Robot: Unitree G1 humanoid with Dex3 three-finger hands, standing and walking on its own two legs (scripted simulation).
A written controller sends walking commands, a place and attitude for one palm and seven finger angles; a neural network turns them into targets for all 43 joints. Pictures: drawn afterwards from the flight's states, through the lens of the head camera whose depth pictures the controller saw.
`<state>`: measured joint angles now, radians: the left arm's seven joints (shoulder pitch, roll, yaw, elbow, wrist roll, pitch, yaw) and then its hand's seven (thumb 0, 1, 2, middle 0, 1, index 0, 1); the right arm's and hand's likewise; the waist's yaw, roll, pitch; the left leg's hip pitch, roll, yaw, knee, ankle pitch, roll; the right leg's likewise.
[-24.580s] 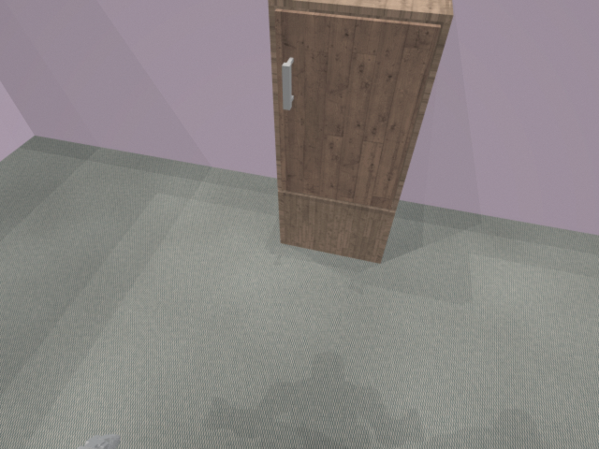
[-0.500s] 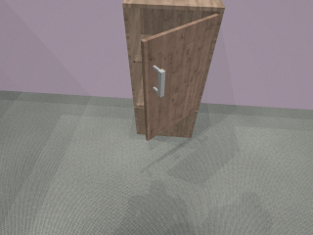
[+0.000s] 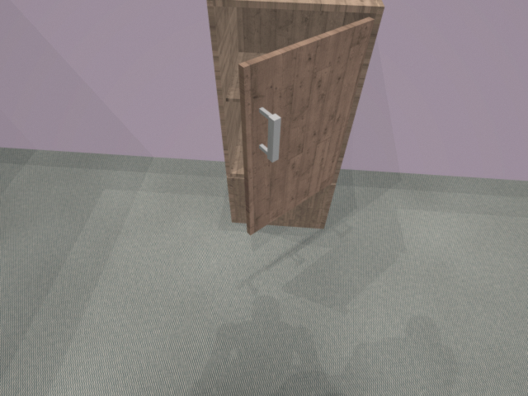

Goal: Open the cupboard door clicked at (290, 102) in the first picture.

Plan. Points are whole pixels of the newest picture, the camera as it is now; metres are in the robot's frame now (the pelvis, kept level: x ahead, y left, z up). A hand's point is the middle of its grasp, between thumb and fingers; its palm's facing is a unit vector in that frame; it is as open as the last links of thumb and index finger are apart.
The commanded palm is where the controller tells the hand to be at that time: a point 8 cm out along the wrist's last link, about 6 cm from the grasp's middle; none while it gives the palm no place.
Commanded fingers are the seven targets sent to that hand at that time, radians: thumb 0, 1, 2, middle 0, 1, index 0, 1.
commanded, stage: look to check the result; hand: left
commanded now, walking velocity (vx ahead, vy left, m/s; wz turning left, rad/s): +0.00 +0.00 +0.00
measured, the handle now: (268, 135) +0.66 +0.02 -0.01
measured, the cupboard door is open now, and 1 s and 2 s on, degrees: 43 43 43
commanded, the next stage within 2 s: walk to a spot facing it in 0.04 s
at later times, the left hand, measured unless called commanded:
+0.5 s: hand out of the picture +0.04 +0.18 -0.18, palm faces -0.09 -0.96 -0.27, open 7.4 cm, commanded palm none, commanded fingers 0.00 0.90 0.90 -0.20 -0.30 -0.20 -0.30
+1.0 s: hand out of the picture +0.12 +0.17 -0.18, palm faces -0.33 -0.91 -0.25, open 7.4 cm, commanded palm none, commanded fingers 0.00 0.90 0.90 -0.20 -0.30 -0.20 -0.30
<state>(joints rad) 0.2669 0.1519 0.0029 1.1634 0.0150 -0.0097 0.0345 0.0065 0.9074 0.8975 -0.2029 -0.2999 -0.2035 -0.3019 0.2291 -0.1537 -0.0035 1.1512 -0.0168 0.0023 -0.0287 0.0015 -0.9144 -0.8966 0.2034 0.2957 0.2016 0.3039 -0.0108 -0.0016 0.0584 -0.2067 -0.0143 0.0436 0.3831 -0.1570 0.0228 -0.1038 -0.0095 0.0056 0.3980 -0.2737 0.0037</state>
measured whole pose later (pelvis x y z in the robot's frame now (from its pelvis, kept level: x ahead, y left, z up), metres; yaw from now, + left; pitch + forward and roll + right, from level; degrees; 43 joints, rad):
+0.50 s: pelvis -0.01 -0.02 -0.01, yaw -9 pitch +0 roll +2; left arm 0.23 0.20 0.08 1.03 0.03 0.05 0.00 0.01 0.91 0.90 -0.20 -0.30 -0.20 -0.30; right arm 0.18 -0.19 -0.05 1.02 -0.03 0.03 -0.04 0.00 -0.91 -0.90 0.21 0.30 0.20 0.30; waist 0.02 0.01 0.10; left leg -0.29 0.06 0.18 0.54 -0.25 0.00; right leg -0.30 0.00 0.01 0.71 -0.41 -0.02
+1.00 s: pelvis +0.01 -0.01 -0.01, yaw -25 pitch +2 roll +1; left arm 0.26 0.22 0.08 0.93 0.03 0.04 0.01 0.01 0.90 0.90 -0.21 -0.30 -0.21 -0.30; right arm 0.03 -0.20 -0.05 0.87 0.00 0.03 -0.03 0.00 -0.91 -0.90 0.20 0.30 0.20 0.30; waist 0.05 -0.04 0.09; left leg -0.35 -0.01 -0.03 0.66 -0.35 -0.05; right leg -0.27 0.11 0.24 0.52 -0.26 -0.03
